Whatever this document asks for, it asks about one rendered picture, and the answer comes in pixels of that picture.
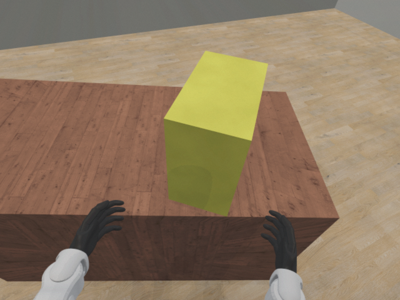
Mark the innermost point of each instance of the left robot hand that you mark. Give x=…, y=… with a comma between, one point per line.
x=93, y=227

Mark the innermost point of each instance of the right robot hand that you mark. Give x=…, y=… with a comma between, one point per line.
x=285, y=245

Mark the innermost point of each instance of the left robot forearm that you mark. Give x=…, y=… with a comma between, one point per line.
x=64, y=279

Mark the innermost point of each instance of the pedestal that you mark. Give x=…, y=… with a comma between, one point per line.
x=67, y=146

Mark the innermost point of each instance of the carton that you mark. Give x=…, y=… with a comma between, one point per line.
x=209, y=128

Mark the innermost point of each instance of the right robot forearm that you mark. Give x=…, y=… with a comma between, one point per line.
x=285, y=284

